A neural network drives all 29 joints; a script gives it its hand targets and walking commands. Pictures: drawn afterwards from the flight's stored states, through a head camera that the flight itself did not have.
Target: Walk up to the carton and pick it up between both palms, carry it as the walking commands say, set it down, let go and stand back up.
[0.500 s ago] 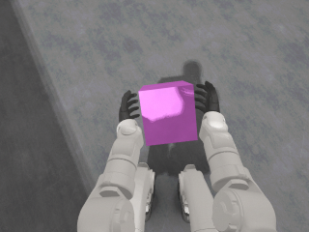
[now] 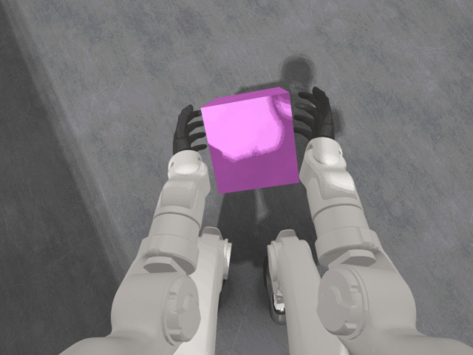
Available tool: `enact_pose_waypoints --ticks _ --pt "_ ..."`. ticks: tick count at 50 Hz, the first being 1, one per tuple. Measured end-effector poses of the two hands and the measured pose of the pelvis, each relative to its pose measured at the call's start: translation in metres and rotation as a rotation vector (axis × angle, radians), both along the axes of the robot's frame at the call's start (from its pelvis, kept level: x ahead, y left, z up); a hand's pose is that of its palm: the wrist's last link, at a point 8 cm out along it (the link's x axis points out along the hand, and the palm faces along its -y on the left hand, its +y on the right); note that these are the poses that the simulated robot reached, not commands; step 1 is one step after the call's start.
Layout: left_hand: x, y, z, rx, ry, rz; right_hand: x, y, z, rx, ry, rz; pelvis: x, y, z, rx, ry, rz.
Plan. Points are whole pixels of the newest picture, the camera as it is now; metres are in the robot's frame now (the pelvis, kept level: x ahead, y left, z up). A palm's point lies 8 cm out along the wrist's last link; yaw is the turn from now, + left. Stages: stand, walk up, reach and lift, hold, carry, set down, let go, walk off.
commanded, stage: set down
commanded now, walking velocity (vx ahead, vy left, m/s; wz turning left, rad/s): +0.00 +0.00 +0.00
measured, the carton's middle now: (252, 134) +0.50 +0.00 -0.18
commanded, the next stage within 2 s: none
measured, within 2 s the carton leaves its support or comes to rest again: neither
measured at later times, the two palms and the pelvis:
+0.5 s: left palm (189, 147) +0.46 +0.13 -0.17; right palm (304, 141) +0.47 -0.10 -0.15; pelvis -0.01 -0.02 -0.06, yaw +0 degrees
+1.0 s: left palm (193, 149) +0.49 +0.14 -0.26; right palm (290, 145) +0.50 -0.09 -0.25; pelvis -0.03 +0.01 -0.13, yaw +0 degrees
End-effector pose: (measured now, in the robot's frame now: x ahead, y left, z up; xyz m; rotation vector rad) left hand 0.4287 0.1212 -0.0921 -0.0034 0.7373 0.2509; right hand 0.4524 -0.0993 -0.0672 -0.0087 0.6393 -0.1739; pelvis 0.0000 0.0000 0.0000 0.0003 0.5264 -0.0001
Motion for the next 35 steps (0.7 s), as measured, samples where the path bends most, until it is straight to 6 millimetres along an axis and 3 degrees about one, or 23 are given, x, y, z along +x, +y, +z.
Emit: enact_pose_waypoints --ticks 11,21,35 --pt "0.014 0.007 -0.029 0.021 0.012 -0.011 0.010 0.005 -0.036 0.005 0.016 0.009 -0.003 -0.015 -0.029 0.027 0.031 -0.008" --pt "0.027 0.007 -0.061 0.011 0.022 -0.039 0.017 0.003 -0.070 -0.012 0.035 0.001 -0.005 -0.018 -0.050 0.029 0.069 -0.012" --pt "0.045 0.012 -0.128 -0.004 -0.001 -0.049 0.033 0.009 -0.135 -0.019 0.021 -0.015 -0.019 -0.005 -0.084 0.005 -0.007 -0.005"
